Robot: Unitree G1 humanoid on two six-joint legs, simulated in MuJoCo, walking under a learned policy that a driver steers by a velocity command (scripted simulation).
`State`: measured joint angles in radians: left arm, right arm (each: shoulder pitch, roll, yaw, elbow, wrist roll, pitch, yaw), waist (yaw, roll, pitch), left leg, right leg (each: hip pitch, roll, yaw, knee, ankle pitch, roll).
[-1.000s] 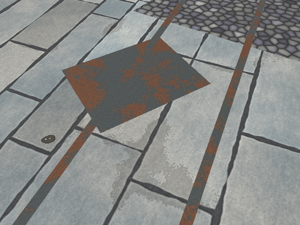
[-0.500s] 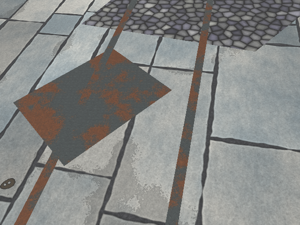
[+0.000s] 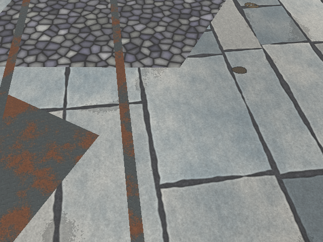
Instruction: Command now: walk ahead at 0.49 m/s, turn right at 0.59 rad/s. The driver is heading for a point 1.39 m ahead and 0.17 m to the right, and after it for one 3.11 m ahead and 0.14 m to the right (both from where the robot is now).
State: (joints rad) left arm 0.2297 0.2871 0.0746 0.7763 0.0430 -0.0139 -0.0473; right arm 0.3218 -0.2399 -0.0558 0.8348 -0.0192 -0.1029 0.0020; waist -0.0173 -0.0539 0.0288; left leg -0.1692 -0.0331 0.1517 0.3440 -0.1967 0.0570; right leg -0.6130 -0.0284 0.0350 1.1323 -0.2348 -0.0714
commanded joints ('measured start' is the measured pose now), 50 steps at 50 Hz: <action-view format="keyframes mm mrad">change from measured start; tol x32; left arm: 1 -23 0 -8 -73 0 1 -16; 50 168 16 -29 126 -5 -46 28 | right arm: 1 20 -75 -10 -34 2 -23 3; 37 -346 -67 13 -150 -9 63 35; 43 191 -197 -38 -2 -35 30 -10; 50 -11 -67 -2 29 5 13 12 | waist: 1 22 115 12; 17 143 -104 -395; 50 40 118 -18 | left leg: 1 46 289 -165 -201 233 114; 14 235 303 102 300 910 45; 17 -536 37 -62 1097 -357 -52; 38 -483 93 -91 265 149 5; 42 8 -4 -58 145 64 85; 44 499 461 -801 7 -102 282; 50 15 266 -381 -161 175 160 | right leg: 1 -118 -46 24 -39 107 11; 14 315 136 -194 -585 -16 -124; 17 1000 -371 745 -816 -21 -348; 24 471 -136 148 -930 465 -189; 41 721 -156 48 -722 912 -91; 43 465 -58 -22 -218 560 -59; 44 110 156 -50 146 -217 -13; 50 124 -31 17 38 -41 -8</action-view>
